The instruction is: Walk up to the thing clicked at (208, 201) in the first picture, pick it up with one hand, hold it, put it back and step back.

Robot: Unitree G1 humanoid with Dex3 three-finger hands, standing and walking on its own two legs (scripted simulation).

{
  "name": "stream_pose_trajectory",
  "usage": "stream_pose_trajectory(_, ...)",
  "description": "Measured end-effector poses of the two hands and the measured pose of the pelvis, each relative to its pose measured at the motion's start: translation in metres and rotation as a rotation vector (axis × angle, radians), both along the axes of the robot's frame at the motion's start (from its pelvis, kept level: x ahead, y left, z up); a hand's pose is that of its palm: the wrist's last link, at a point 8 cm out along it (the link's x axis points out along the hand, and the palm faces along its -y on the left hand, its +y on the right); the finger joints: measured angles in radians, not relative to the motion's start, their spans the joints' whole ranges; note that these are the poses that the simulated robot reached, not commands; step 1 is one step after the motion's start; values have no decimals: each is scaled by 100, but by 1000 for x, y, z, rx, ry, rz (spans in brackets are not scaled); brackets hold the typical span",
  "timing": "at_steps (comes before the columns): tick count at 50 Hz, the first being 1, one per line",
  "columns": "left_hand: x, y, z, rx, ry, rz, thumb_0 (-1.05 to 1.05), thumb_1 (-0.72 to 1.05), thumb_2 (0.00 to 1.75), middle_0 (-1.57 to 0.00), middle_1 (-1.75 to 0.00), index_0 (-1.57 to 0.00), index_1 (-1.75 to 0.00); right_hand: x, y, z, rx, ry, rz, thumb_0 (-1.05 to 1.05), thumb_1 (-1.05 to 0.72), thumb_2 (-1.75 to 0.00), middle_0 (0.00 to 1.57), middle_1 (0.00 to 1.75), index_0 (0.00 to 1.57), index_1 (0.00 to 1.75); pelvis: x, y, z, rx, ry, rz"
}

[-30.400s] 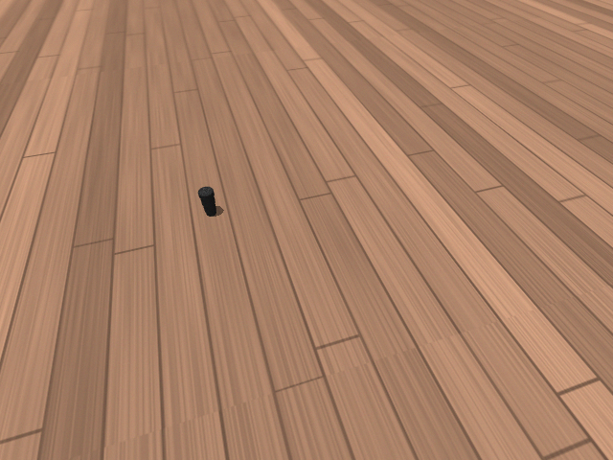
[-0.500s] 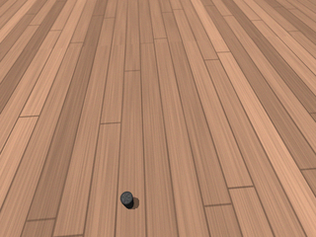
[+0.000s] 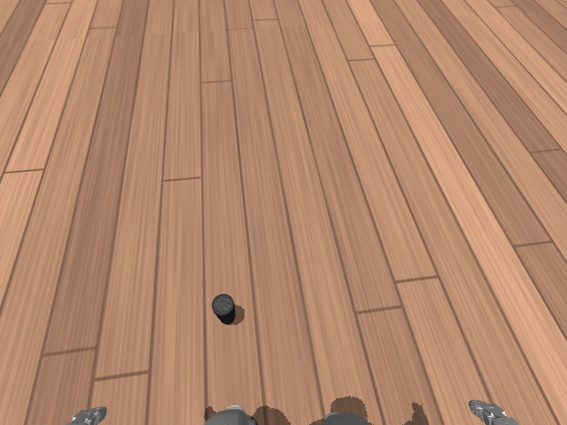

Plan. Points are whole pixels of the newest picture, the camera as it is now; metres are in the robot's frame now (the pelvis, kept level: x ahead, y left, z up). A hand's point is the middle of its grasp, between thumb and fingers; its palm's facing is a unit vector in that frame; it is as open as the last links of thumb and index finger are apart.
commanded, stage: step back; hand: left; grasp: from the side
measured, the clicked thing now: (225, 311) +0.50 +0.19 -0.69
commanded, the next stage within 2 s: none
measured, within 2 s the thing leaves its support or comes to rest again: neither
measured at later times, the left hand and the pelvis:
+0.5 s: hand out of the picture -0.01 +0.28 -0.15, palm faces +0.07 -0.93 -0.37, open 7.4 cm; pelvis -0.12 +0.01 +0.00, yaw +4 degrees
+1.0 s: hand out of the picture -0.19 +0.25 -0.13, palm faces +0.02 -0.91 -0.42, open 7.4 cm; pelvis -0.27 -0.03 +0.00, yaw +2 degrees
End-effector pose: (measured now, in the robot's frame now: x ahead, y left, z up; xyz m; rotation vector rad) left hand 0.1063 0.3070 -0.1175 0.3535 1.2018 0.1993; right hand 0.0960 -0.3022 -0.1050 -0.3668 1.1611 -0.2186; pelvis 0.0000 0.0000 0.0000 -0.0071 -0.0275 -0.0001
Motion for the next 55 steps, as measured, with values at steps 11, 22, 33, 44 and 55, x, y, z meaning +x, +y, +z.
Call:
stream_pose_trajectory(11,-71,-13,26,32,-21,35,1,90,90,-20,-30,-20,-30,-43,-19,-7,25,21,3,1,-91,-90,21,30,20,30,-46,-12,7,23,0,19)
stream_pose_trajectory(22,-108,15,9,13,-131,53,1,90,90,-20,-30,-20,-30,-97,-1,0,-38,45,80,1,-91,-90,20,30,20,30,-108,7,-5,27,-17,76)
stream_pose_trajectory(33,-191,10,8,-2,-42,59,1,90,90,-20,-30,-20,-30,-138,4,24,-33,-65,78,1,-90,-90,21,30,20,30,-167,-2,7,-21,-11,26)
stream_pose_trajectory(44,-287,-24,15,27,4,37,1,90,90,-20,-30,-20,-30,-213,-38,0,-1,-76,14,1,-91,-90,21,30,20,30,-240,-28,-3,11,-23,-5)
stream_pose_trajectory(55,-313,-7,15,47,-139,33,1,90,90,-20,-30,-20,-30,-324,-32,-9,-30,73,46,1,-91,-90,20,30,20,30,-312,-20,-9,27,-20,79)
